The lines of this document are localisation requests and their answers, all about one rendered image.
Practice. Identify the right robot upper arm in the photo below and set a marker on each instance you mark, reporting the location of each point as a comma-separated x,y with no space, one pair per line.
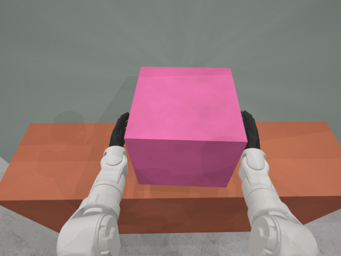
273,236

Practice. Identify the pedestal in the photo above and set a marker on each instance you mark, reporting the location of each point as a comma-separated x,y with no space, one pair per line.
56,164

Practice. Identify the left robot hand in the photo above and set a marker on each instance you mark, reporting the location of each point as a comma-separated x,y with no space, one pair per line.
117,137

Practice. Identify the right robot hand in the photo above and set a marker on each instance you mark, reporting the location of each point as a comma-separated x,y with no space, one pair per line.
251,130

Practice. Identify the carton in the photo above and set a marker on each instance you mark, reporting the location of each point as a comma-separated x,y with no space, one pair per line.
185,127

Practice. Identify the left robot forearm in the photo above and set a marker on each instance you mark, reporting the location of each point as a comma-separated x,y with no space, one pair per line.
108,187

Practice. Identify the right robot forearm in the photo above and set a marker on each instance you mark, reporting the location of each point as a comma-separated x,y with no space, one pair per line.
259,193

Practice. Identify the left robot upper arm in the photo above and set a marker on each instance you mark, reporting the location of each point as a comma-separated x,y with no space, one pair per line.
94,235

